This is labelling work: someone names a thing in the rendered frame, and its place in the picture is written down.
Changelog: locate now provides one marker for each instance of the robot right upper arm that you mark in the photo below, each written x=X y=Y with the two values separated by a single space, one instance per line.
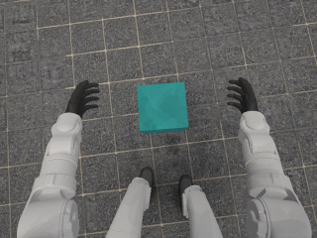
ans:
x=276 y=218

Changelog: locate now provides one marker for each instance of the robot left foot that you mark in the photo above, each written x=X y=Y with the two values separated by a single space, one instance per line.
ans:
x=147 y=173

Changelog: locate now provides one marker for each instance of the robot left hand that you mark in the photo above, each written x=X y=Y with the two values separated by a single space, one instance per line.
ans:
x=78 y=99

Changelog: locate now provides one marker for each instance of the carton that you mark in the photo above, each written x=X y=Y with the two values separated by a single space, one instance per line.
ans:
x=162 y=107

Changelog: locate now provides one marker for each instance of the robot right forearm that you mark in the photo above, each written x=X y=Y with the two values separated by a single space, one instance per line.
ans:
x=265 y=173

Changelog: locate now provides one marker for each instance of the robot left shin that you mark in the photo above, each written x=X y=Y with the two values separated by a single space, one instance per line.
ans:
x=142 y=180

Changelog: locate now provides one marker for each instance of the robot left upper arm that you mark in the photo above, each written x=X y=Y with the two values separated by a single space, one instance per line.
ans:
x=55 y=218

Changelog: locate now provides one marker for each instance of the robot right hand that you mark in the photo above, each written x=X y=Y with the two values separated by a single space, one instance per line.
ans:
x=248 y=101

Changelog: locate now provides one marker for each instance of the robot left forearm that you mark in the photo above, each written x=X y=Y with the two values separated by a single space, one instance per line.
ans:
x=57 y=175

